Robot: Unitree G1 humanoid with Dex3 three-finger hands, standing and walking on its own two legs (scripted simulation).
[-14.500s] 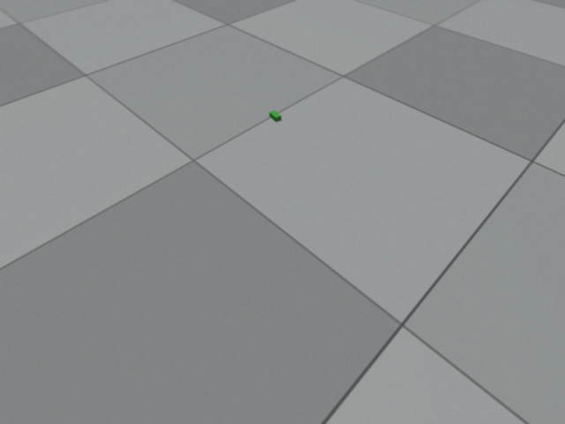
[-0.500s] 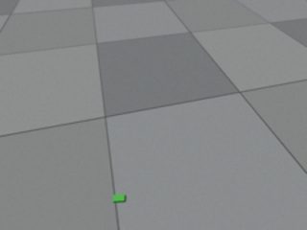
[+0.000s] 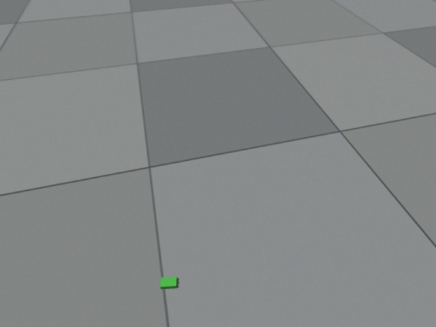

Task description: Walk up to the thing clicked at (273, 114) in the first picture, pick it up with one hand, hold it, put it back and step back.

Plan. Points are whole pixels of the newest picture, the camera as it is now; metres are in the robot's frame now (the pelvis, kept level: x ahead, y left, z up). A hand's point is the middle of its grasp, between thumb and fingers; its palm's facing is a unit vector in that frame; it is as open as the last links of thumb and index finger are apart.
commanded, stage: stand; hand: left
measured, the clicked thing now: (168, 282) +0.45 +0.23 -0.77
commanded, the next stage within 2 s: walk up in 0.26 s
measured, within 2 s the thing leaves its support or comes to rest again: neither
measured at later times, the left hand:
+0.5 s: hand out of the picture +0.07 +0.28 -0.17, palm faces -0.01 -0.92 -0.39, open 7.4 cm
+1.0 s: hand out of the picture -0.05 +0.28 -0.18, palm faces -0.09 -0.91 -0.40, open 7.4 cm
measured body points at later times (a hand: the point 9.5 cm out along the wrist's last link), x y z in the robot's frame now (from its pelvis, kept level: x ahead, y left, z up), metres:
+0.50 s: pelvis -0.05 +0.01 -0.02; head +0.01 +0.02 +0.43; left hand +0.07 +0.33 -0.14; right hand +0.05 -0.31 -0.14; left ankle -0.07 +0.14 -0.71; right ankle +0.01 -0.12 -0.75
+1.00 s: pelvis -0.16 +0.02 -0.03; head -0.09 +0.01 +0.41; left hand -0.04 +0.33 -0.15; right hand -0.07 -0.30 -0.15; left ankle -0.09 +0.16 -0.74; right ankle -0.18 -0.09 -0.75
